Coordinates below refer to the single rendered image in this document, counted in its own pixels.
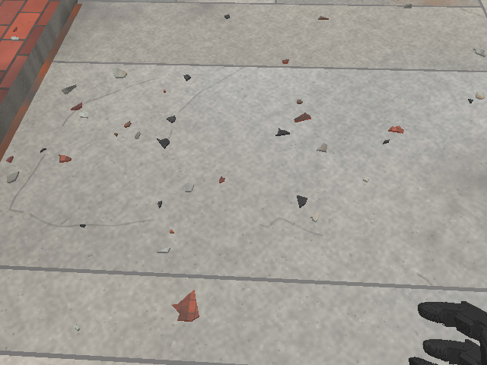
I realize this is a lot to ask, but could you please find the right robot hand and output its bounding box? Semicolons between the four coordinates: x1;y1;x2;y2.
409;301;487;365

